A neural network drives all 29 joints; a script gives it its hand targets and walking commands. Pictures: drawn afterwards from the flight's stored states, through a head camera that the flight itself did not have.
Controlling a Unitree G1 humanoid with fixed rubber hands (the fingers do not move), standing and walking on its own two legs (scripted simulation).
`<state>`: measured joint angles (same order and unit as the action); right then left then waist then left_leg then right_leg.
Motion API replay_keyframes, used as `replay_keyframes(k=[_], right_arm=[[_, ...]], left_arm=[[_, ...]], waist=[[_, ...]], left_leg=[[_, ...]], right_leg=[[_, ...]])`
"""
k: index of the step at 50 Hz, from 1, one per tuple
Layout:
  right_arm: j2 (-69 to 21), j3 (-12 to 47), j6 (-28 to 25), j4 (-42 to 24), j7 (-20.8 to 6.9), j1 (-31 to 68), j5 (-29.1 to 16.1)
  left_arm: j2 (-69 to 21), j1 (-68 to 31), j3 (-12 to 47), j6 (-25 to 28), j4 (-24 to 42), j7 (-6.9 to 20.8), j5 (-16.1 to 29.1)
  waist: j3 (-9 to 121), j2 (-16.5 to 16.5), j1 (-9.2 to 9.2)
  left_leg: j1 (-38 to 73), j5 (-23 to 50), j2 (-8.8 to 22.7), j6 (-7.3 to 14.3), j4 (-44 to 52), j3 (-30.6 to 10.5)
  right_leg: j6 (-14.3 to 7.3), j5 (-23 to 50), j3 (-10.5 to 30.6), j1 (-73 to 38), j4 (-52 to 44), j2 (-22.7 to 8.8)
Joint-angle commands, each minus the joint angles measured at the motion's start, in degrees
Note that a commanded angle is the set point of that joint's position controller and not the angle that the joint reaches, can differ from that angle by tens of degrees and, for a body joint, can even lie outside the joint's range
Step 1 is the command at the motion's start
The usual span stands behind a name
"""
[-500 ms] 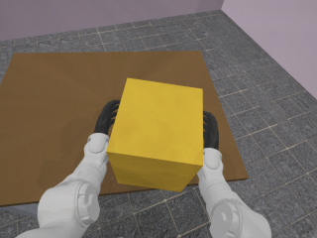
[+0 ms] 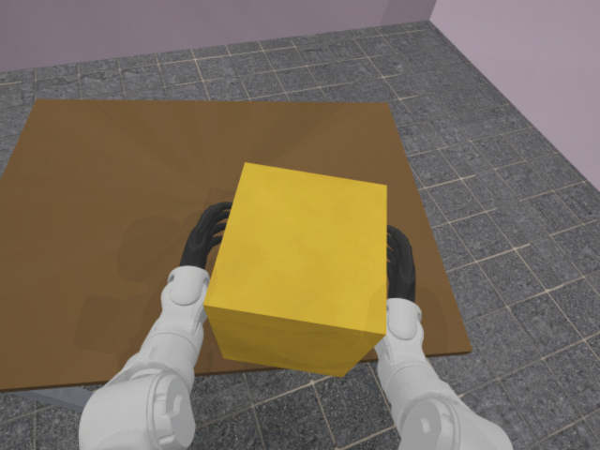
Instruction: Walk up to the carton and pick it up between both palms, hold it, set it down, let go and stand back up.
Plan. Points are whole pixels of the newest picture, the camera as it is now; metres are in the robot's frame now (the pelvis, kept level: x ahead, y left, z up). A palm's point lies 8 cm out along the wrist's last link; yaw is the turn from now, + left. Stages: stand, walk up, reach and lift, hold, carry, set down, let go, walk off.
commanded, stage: reach and lift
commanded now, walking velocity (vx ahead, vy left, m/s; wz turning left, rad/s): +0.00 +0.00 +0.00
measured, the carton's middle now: (297, 279) +0.36 -0.01 -0.04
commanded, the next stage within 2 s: none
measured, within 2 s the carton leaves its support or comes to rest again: leaves its support in 1.14 s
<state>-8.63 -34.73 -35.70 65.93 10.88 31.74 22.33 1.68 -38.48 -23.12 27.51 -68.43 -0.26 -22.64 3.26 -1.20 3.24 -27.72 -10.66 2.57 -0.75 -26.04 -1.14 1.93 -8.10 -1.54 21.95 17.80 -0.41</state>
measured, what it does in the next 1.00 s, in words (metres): stands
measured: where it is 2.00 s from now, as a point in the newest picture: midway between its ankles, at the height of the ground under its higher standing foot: outside the picture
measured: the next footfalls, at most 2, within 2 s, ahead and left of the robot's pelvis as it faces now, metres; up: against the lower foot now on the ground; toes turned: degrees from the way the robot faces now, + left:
none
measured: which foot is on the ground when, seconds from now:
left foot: down 0.00-1.00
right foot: down 0.00-1.00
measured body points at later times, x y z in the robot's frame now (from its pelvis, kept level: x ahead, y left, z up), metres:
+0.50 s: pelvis +0.00 +0.00 +0.00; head +0.08 +0.03 +0.44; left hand +0.40 +0.13 -0.01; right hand +0.35 -0.16 -0.01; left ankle +0.01 +0.12 -0.74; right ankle -0.01 -0.14 -0.74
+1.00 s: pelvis -0.01 -0.01 +0.00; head +0.08 +0.02 +0.44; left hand +0.40 +0.13 -0.01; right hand +0.34 -0.16 -0.01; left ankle +0.01 +0.12 -0.74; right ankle -0.01 -0.14 -0.74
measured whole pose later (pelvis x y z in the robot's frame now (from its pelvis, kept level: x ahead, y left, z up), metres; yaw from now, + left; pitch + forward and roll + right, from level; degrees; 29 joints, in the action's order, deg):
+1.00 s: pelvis -0.01 -0.01 +0.00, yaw +0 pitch +17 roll -2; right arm -8.0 -32.1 -38.7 68.2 12.6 32.3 19.2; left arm 3.1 -39.7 -19.7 27.8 -69.3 -0.2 -19.8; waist 6.6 -1.7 2.4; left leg -31.5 -7.0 3.3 -1.3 -21.8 -0.8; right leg 1.0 -4.4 -3.1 25.5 13.4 -0.1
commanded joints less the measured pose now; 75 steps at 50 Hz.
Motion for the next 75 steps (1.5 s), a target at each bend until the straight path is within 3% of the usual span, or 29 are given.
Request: replay_keyframes(k=[1,16,22,41,46,50,52,56,62,67,68,75], right_arm=[[-30.80,17.60,-1.79,3.68,-7.44,20.81,8.07],[-31.83,17.83,-2.11,2.94,-6.25,21.08,8.41],[-32.19,18.07,-2.23,4.61,-5.99,20.08,7.96],[-32.09,18.53,-3.78,4.99,-5.22,24.65,7.82],[-32.00,21.28,-5.60,4.72,-5.18,25.62,6.14],[-32.21,23.45,-6.92,3.91,-5.28,27.56,5.24],[-32.00,24.27,-7.34,4.53,-5.19,26.72,4.70],[-31.70,25.31,-7.40,3.69,-5.27,28.53,4.69],[-31.99,27.82,-6.84,2.59,-5.40,31.24,4.03],[-31.98,29.45,-5.76,0.80,-5.36,33.63,3.07],[-30.56,33.90,-5.58,-0.76,-5.33,31.46,1.48],[-33.60,44.54,-0.26,-7.55,-4.63,30.96,-7.52]], left_arm=[[-32.30,-19.56,11.94,1.26,1.06,5.76,-4.17],[-33.85,-19.34,12.79,0.00,2.78,6.05,-4.20],[-34.18,-18.58,12.46,-0.48,1.53,6.49,-5.17],[-35.25,-24.58,15.36,1.69,0.13,6.01,-2.74],[-35.11,-24.91,17.09,3.71,0.76,5.28,-1.78],[-35.73,-27.02,18.35,5.47,1.06,5.16,-0.40],[-36.14,-26.16,19.68,5.77,1.67,5.03,-0.23],[-35.12,-28.33,20.03,6.56,1.01,5.10,1.24],[-34.07,-29.74,19.39,6.46,-0.64,4.87,1.96],[-34.58,-31.24,20.36,5.83,-1.70,4.75,3.80],[-33.34,-29.10,21.31,5.74,0.29,4.23,5.90],[-39.52,-29.63,29.73,3.39,6.95,3.44,10.55]], waist=[[27.79,4.16,0.58],[27.47,3.24,0.33],[25.92,4.51,-0.18],[30.13,4.71,0.04],[33.64,5.83,-0.36],[35.84,5.89,-0.89],[36.73,6.70,-0.29],[36.23,4.86,-0.70],[35.81,3.40,-2.72],[36.54,1.79,-2.72],[38.05,2.55,-4.43],[41.41,3.67,-1.47]], left_leg=[[17.94,21.65,-2.19,-2.82,0.15,4.21],[16.43,19.26,-2.22,-1.89,2.58,4.65],[16.54,19.40,-2.23,-2.09,2.81,4.73],[15.74,17.85,-1.86,-2.14,2.93,4.68],[17.32,22.47,-2.02,-2.59,1.72,4.75],[17.23,22.91,-2.10,-2.93,1.75,4.88],[18.62,24.82,-1.96,-3.36,1.29,4.53],[17.12,20.62,-2.07,-2.53,2.36,4.84],[13.93,14.93,-2.40,-1.06,3.72,5.33],[14.31,12.95,-2.33,-0.43,3.91,5.55],[15.96,13.87,-2.05,-0.30,3.91,4.59],[19.62,20.83,-2.30,-1.37,0.55,2.21]], right_leg=[[-1.94,17.22,-4.62,-7.04,-0.56,2.65],[-1.86,15.23,-4.84,-7.49,-2.71,2.41],[-2.16,14.89,-4.87,-6.88,-3.16,2.28],[-2.23,11.41,-5.75,-2.36,-3.72,2.73],[-2.25,17.04,-5.65,-3.82,-3.01,2.90],[-2.25,17.51,-5.47,-4.32,-3.12,2.86],[-2.47,18.91,-5.71,-4.26,-2.97,3.16],[-2.04,15.96,-5.27,-4.80,-3.32,2.79],[-1.47,12.56,-4.48,-5.92,-2.96,2.20],[-1.32,10.97,-4.31,-5.27,-2.97,2.51],[-1.49,11.07,-3.84,-6.81,-2.61,2.63],[-0.55,17.38,-2.86,-7.15,-1.39,3.13]])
